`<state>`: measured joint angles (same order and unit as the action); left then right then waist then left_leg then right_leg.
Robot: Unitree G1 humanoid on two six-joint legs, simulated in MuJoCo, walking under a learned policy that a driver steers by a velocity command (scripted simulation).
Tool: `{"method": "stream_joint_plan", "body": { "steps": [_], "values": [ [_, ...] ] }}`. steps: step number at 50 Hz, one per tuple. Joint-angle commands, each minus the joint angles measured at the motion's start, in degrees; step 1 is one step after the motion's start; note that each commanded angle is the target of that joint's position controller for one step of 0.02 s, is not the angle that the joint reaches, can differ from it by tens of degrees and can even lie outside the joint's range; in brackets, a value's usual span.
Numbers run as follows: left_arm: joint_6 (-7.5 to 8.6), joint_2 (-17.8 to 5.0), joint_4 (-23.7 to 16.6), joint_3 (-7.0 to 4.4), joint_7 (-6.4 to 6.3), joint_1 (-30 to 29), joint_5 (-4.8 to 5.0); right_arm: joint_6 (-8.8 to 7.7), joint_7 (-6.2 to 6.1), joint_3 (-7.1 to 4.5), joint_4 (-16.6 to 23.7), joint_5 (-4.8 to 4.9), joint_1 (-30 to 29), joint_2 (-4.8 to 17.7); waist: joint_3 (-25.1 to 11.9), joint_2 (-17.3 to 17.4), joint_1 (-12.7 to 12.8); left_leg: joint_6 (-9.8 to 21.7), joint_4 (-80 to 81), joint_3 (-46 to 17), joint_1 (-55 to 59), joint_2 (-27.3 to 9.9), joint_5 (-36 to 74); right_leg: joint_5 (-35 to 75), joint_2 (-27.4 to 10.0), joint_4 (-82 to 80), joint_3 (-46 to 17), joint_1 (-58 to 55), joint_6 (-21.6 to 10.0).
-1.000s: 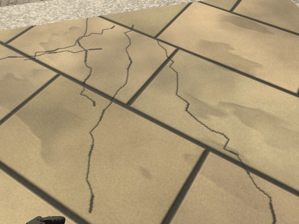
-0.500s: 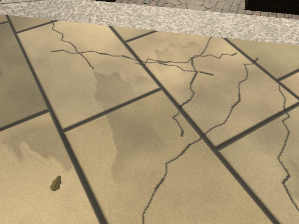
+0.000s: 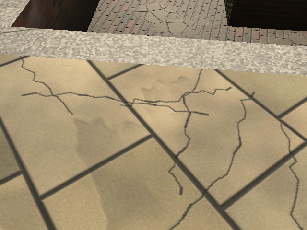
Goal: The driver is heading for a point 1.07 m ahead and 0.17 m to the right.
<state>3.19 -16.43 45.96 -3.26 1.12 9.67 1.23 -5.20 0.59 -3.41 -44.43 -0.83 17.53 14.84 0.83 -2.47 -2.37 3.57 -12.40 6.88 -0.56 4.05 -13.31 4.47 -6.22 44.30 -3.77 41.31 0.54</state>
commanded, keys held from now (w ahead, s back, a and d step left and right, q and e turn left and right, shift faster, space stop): w+e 0.40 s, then w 0.60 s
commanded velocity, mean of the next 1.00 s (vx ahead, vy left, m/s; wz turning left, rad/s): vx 0.50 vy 0.00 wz -0.31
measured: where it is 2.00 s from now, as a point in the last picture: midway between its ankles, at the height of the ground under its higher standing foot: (193, 126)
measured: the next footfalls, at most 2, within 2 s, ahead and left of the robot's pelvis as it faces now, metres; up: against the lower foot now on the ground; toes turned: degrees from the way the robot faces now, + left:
right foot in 0.20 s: +0.28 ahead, -0.14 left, +0.00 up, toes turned -9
left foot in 0.66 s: +0.59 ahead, +0.00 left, +0.00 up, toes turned -19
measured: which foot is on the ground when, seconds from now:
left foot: down 0.00-0.20, up 0.22-0.64, down 0.66-1.00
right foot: up 0.00-0.18, down 0.20-0.66, up 0.68-1.00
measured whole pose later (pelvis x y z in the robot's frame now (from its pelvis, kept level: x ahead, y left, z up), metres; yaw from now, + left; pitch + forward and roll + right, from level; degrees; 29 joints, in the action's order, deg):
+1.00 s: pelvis +0.57 -0.09 +0.00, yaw -20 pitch +2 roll +1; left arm 3.5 -15.9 39.2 -2.6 0.6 7.7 0.3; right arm -4.6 0.8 -2.5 -46.7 0.5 21.7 15.1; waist 0.7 -2.3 -4.4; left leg 2.5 -14.9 1.1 -5.3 3.1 -11.7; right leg -4.1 -5.5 42.8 -2.7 37.3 0.6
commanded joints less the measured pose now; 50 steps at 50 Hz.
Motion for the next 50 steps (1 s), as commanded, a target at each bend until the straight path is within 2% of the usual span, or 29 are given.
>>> {"method": "stream_joint_plan", "body": {
  "steps": [1,4,6,8,9,10,11,12,13,14,15,16,19,21,24,28,30,32,33,34,35,36,37,38,39,40,42,46,50],
  "values": [
    [0.9,-1.99,-5.5,0.03,0.97,-6.97,-0.02,-0.55,-0.65,-2.42,1.9,0.46,0.17,9.03,3.75,4.3,-1.93,6.13,5.61,-1.83,-1.61,-16.7,18.74,4.24,0.8,-6.34,1.87,-1.27,-1.0],
    [0.96,-1.98,-8.01,0.17,2.17,-9.98,-0.11,0.84,-0.97,-2.82,0.4,1.06,1.98,9.68,4.45,4.46,-2.73,5.6,1.86,-0.72,6.25,-19.05,25.41,-2.34,1.84,-9.38,3.89,2.02,-2.65],
    [0.9,-2.92,-9.27,-0.27,2.86,-9.31,-0.1,1.85,-1.54,-3.16,0.45,1.36,0.97,10.91,2.79,6.15,-1.14,4.35,-3.56,0.79,8.89,-19.57,40.53,-8.69,4.17,-10.2,6.88,-1.01,-4.46],
    [0.46,-5.72,-8.79,-1.76,2.88,-2.91,-0.16,2.8,-2.42,-3.51,0.91,1.4,-0.09,12.53,-2.65,8.9,2.95,2.65,-14.94,2.45,9.12,-18.99,59.61,-14.49,8.46,-9.31,10.26,-11.37,-6.93],
    [0.38,-8.49,-7.04,-3.31,2.38,5.47,-0.06,3.13,-2.8,-3.34,1.16,1.56,-1.12,12.59,-7.09,7.99,7.84,0.93,-26.23,3.96,4.67,-17.12,59.7,-11.64,10.55,-12.73,10.25,-23.81,-9.04],
    [-0.11,-13.18,-5.53,-5.05,1.28,14.6,-0.12,2.59,-3.11,-2.56,2.16,0.93,-0.62,11.18,-13.06,2.68,11.84,-1.4,-43.29,4.02,-8.96,-14.75,42.85,-9.5,3.91,-14.11,-1.35,-42.12,-12.78],
    [-0.03,-17.83,-6.61,-5.9,0.77,13.47,0.61,0.74,-1.94,0.1,4.86,-0.37,4.42,3.05,-19.32,-13.52,6.01,-6.29,-67.42,-0.23,-36.14,-0.48,-13.38,-14.74,-11.84,-19.3,-35.32,-63.37,-26.0],
    [0.19,-13.36,-6.98,-4.38,0.78,15.34,0.12,-1.89,-0.6,-0.54,5.02,1.32,0.66,7.72,-24.98,-5.88,9.7,-4.66,-72.06,-13.93,-43.39,-1.48,-18.34,-19.98,-13.11,-25.29,-43.19,-67.4,-25.98],
    [0.4,-10.33,-6.89,-3.65,0.58,13.92,-0.36,-3.03,0.07,-0.92,6.83,3.47,-5.03,9.57,-17.21,-3.05,10.45,-3.32,-70.07,-13.97,-46.62,-4.59,-14.65,-18.15,-10.89,-25.6,-33.45,-62.3,-22.42],
    [0.68,-9.32,-7.23,-3.29,0.62,10.24,-0.27,-3.5,-0.07,-0.54,7.58,2.85,-6.63,8.59,-10.18,2.69,7.46,-2.87,-63.12,-13.21,-45.64,-7.18,-10.66,-12.67,-8.31,-26.09,-26.57,-52.49,-20.1],
    [0.68,-6.81,-7.9,-2.5,0.48,6.69,-0.16,-3.18,-0.61,-0.98,7.19,0.88,-8.02,8.94,-6.59,4.77,5.53,-3.07,-57.39,-12.28,-42.28,-9.13,-8.52,-7.56,-5.97,-27.28,-21.31,-45.01,-18.21],
    [0.65,-7.08,-8.96,-2.37,0.16,4.79,-0.9,-2.6,-0.62,-1.25,7.49,0.51,-6.63,9.08,-4.72,1.49,3.36,-3.85,-55.83,-12.29,-38.3,-9.59,-7.66,-2.26,-5.35,-28.45,-20.06,-38.48,-19.24],
    [0.73,-7.97,-9.63,-2.68,-0.54,3.2,-0.74,-0.82,-0.74,-1.04,7.14,0.12,-4.54,7.54,-2.89,1.08,1.07,-6.39,-47.19,-10.59,-34.21,-9.99,-5.86,2.38,-2.89,-30.82,-15.0,-29.34,-18.84],
    [0.63,-9.33,-9.22,-3.04,-1.18,3.86,-0.47,-0.37,-0.82,-0.22,8.03,-0.15,-7.87,5.74,-1.86,0.6,1.98,-7.77,-38.74,-9.22,-33.02,-9.26,1.31,2.96,-0.96,-31.31,-10.98,-25.9,-17.4],
    [0.36,-8.78,-7.8,-2.8,-1.52,6.62,-0.24,-0.78,-0.22,0.59,8.51,0.23,-13.5,4.32,-1.99,-1.59,5.42,-7.83,-25.73,-8.17,-28.1,-7.16,16.38,-2.3,1.52,-30.61,-7.36,-24.81,-14.08],
    [0.16,-8.83,-5.71,-2.57,-1.23,10.64,-0.03,-1.58,0.72,0.04,10.02,1.16,-18.26,6.19,-0.85,-2.48,7.57,-5.64,-18.63,-9.2,-28.48,-6.22,17.6,-7.96,-1.97,-27.49,-11.58,-31.05,-12.91],
    [-0.04,-9.13,-5.24,-2.66,-1.26,10.95,-0.24,-1.96,1.0,-0.53,10.28,1.12,-17.62,7.4,-0.47,-3.3,6.65,-3.83,-16.89,-9.27,-28.05,-5.94,13.34,-7.08,-4.02,-25.03,-14.24,-34.56,-12.03],
    [-0.37,-8.83,-5.34,-2.56,-1.27,9.6,-0.37,-2.27,0.87,-1.37,9.03,0.96,-12.14,8.53,-1.66,-4.08,3.09,-1.43,-14.04,-7.38,-21.17,-4.6,10.69,1.29,-3.06,-19.78,-13.99,-35.65,-10.36],
    [-0.33,-7.06,-5.72,-1.91,-1.23,9.24,-0.62,-2.49,0.56,-2.34,7.68,0.42,-5.62,10.54,-6.33,-2.74,-0.05,0.87,-14.72,-8.97,-11.21,-6.64,12.17,5.96,0.05,-11.12,-11.37,-33.7,-8.6],
    [-0.03,-4.47,-6.94,-0.82,-1.39,11.21,-1.62,-2.53,0.37,-3.3,7.0,-0.22,3.12,14.37,-15.02,4.62,-2.49,5.95,-16.54,-20.83,5.06,-16.56,12.75,-4.43,5.05,5.77,-6.89,-23.85,-5.76],
    [0.79,-1.6,-7.07,0.06,-1.42,17.84,-0.15,-1.71,0.95,-4.21,4.21,0.17,8.06,16.85,-20.11,22.37,-0.77,13.84,-8.47,-46.24,19.08,-25.8,-2.95,-34.66,12.07,23.24,-2.69,-5.18,-2.13],
    [1.04,-6.62,-6.55,-0.76,-1.32,14.73,0.53,-1.5,1.11,-2.84,4.34,1.67,8.16,11.71,-15.79,15.56,-2.62,12.44,-4.97,-50.15,17.84,-25.6,-16.29,-36.66,9.1,29.39,-6.65,2.17,-2.27],
    [1.12,-8.55,-7.9,-1.3,-1.15,8.34,0.74,-1.13,0.82,-2.06,4.81,1.6,4.53,9.46,-8.28,9.94,-3.15,10.22,-4.15,-42.07,11.13,-23.84,-15.44,-31.55,6.57,30.25,-4.93,4.74,-2.5],
    [1.21,-7.74,-8.85,-1.07,-1.19,4.39,-0.14,-0.76,0.76,-1.56,5.38,0.75,1.53,8.73,-4.3,5.28,-2.21,9.13,-3.11,-35.84,4.26,-21.34,-9.07,-27.42,4.33,28.13,-2.68,3.51,-2.63],
    [1.38,-6.9,-9.44,-1.14,-1.1,3.44,-0.65,-0.68,0.74,-1.28,5.32,0.33,-0.4,8.11,-2.01,5.64,-0.7,9.59,-1.99,-32.52,-0.61,-19.95,-3.09,-24.35,2.62,24.76,-2.29,2.17,-2.42],
    [1.28,-6.24,-9.22,-1.21,-0.97,4.31,-0.78,-0.85,0.72,-0.84,5.36,0.07,-1.5,7.06,-1.78,6.98,0.76,9.18,-0.85,-29.2,-3.7,-18.12,1.7,-22.61,1.19,22.28,-2.14,-0.92,-2.21],
    [0.82,-4.49,-8.52,-0.95,-0.88,5.98,-0.56,-1.06,0.7,-0.71,4.73,0.62,-1.7,6.7,-2.3,8.32,1.99,9.35,0.93,-24.46,-5.98,-16.42,6.93,-21.76,0.64,18.31,-0.83,-3.47,-1.53],
    [0.76,-2.34,-9.98,-0.02,-0.84,0.16,-1.14,-0.76,0.09,-1.5,2.92,1.19,-0.21,9.57,-0.69,6.29,0.89,9.75,3.52,-18.24,-7.0,-16.07,14.37,-13.13,-0.05,5.45,0.85,-2.46,0.21],
    [1.39,-1.63,-11.1,0.37,-0.11,-6.59,-0.68,-0.08,-0.17,-1.62,0.84,1.79,2.64,10.55,0.71,6.49,-1.69,7.92,3.56,-13.34,-6.81,-14.45,14.91,-2.47,1.78,-7.17,2.6,-6.45,0.38]
  ]
}}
